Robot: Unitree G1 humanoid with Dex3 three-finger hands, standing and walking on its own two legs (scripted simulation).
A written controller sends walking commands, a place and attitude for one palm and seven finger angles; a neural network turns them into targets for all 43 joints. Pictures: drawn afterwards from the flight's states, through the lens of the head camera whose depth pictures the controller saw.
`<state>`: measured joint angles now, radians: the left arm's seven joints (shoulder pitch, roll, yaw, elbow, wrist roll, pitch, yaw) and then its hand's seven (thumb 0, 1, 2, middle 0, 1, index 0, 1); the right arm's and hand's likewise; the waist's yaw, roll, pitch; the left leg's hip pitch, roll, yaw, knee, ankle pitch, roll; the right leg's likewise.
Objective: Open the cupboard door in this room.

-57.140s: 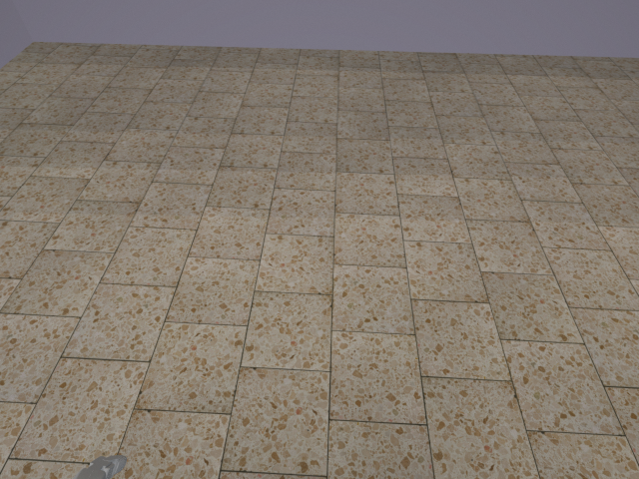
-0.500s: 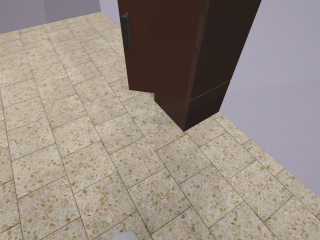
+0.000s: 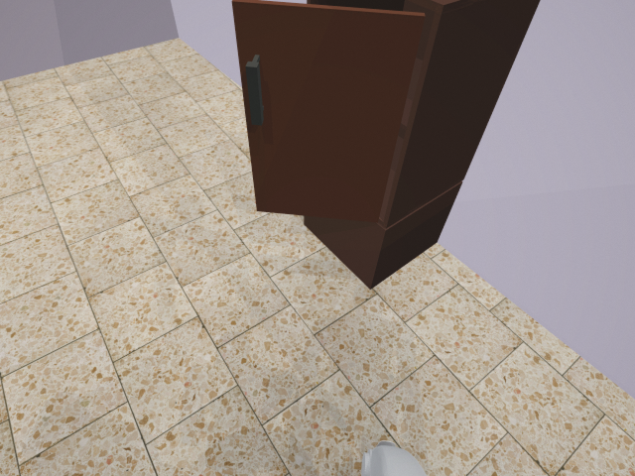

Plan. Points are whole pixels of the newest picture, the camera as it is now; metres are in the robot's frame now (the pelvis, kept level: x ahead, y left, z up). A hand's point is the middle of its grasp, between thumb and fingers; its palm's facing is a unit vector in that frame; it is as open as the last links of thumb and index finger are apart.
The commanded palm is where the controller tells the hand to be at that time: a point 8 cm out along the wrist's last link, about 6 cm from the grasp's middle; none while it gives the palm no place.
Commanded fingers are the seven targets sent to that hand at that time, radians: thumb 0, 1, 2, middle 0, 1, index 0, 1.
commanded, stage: take the last steps up to it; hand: left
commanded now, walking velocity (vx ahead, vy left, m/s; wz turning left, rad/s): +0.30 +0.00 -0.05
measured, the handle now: (257, 90) +0.87 +0.18 +0.03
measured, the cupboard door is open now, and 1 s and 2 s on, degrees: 46 46 46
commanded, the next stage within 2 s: come to a stop and stand still in 0.60 s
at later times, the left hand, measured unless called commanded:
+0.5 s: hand (220, 429) +0.22 +0.16 -0.17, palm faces +0.06 -0.97 -0.22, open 7.1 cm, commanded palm none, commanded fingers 0.00 0.90 0.90 -0.20 -0.30 -0.20 -0.30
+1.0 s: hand (228, 343) +0.36 +0.17 -0.18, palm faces +0.00 -0.97 -0.23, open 7.3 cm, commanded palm none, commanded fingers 0.00 0.90 0.90 -0.20 -0.30 -0.20 -0.30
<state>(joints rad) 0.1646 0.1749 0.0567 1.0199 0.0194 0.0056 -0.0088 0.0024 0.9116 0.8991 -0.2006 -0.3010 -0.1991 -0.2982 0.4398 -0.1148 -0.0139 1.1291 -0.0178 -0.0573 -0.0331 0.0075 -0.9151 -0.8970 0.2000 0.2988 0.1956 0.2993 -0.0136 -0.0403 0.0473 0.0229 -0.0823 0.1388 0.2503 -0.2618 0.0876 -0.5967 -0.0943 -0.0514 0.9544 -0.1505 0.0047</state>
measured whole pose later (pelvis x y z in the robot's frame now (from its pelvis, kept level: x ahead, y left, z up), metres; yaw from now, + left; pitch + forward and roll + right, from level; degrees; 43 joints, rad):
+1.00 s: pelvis +0.32 -0.01 -0.01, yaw -2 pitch +0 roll +1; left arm 0.21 0.18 0.04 1.02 0.03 0.02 0.02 0.00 0.92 0.90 -0.20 -0.30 -0.20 -0.30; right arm 0.16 -0.17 -0.05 1.05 -0.01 0.03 -0.03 0.00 -0.93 -0.90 0.20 0.30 0.20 0.30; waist 0.01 -0.01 0.08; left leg -0.30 0.03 0.12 0.60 -0.29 0.00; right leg -0.32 -0.05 -0.05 0.63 -0.31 0.00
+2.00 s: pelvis +0.28 -0.03 -0.01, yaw -2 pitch -1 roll +1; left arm 0.29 0.17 -0.01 1.06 0.01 -0.01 0.03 0.00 0.91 0.90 -0.21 -0.30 -0.20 -0.30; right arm 0.32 -0.17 -0.01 1.08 -0.01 0.00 -0.02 0.01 -0.90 -0.90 0.20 0.30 0.19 0.30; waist -0.01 0.00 0.04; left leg -0.26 0.04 0.08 0.50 -0.22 -0.01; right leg -0.20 -0.02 0.02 0.54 -0.32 0.01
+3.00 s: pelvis +0.26 -0.04 -0.09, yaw +2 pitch +11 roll -2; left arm 0.46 0.23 0.20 0.05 -0.30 -0.46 -0.37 0.01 0.52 0.73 -0.24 -0.55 -0.23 -0.55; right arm 0.15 -0.26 -0.06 0.49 0.02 -0.23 -0.06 0.01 -0.90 -0.90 0.20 0.30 0.19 0.30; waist 0.04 -0.01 -0.12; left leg -0.88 0.05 -0.04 1.15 -0.46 -0.03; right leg -0.74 -0.01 -0.08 1.14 -0.59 -0.01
